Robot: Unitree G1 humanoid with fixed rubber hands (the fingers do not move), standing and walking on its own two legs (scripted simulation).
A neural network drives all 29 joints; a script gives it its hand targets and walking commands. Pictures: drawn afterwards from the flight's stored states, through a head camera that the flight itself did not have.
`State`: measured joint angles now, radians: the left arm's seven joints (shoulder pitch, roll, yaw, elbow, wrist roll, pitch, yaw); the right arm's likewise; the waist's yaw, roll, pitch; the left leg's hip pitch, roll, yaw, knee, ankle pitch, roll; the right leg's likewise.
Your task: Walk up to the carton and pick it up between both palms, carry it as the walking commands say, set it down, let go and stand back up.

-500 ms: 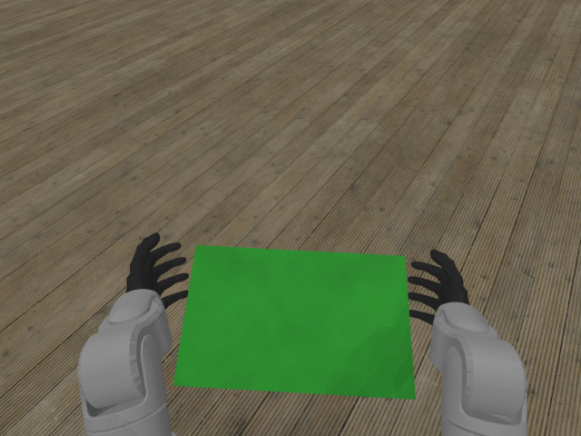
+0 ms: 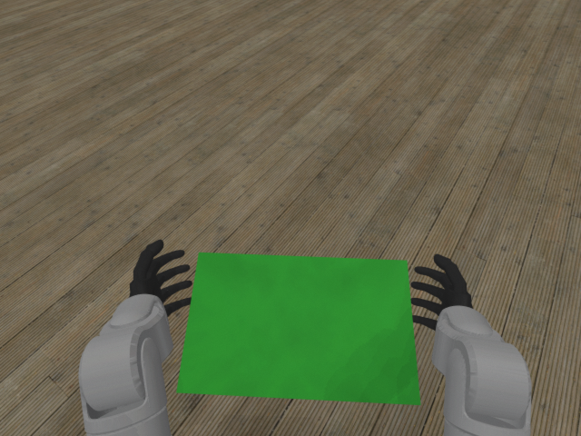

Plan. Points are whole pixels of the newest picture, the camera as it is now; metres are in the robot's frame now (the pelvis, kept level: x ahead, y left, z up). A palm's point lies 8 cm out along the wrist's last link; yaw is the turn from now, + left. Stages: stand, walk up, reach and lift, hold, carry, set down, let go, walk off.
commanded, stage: carry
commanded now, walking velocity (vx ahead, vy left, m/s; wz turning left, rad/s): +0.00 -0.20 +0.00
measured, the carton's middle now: (299, 328) +0.29 +0.00 -0.01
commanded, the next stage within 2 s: none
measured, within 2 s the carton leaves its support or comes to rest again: neither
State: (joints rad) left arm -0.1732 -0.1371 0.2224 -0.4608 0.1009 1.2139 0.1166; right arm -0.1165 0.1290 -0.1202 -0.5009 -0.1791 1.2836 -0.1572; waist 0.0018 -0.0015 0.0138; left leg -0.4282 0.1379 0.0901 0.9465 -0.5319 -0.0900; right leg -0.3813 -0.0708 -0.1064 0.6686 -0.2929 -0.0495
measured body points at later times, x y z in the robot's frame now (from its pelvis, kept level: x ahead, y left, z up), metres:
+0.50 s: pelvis -0.04 -0.11 +0.00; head -0.02 -0.12 +0.45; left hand +0.23 +0.08 +0.10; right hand +0.23 -0.28 +0.07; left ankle -0.01 +0.05 -0.73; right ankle -0.03 -0.17 -0.71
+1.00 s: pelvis +0.08 -0.20 +0.01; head +0.10 -0.27 +0.46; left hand +0.37 -0.04 +0.16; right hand +0.35 -0.40 +0.10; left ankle +0.05 -0.07 -0.73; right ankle -0.02 -0.26 -0.61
